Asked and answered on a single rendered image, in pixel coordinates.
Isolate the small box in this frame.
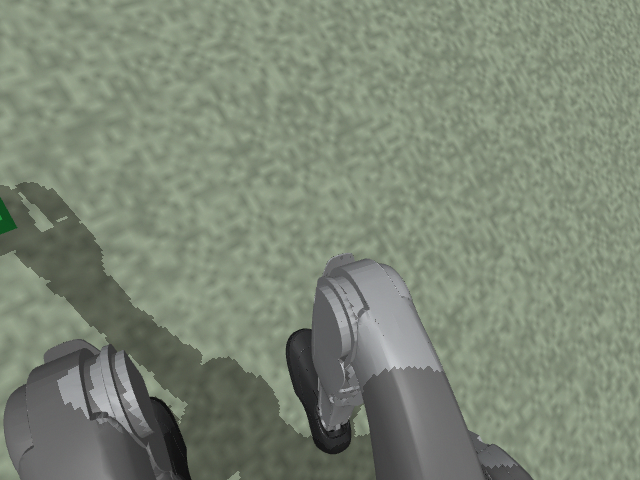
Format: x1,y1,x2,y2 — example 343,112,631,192
0,197,17,235

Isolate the right robot foot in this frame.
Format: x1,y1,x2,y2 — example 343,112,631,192
286,328,351,454

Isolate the left robot foot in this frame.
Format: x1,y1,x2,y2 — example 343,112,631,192
150,397,192,480

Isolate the right robot hand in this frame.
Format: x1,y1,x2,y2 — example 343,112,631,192
468,430,533,480

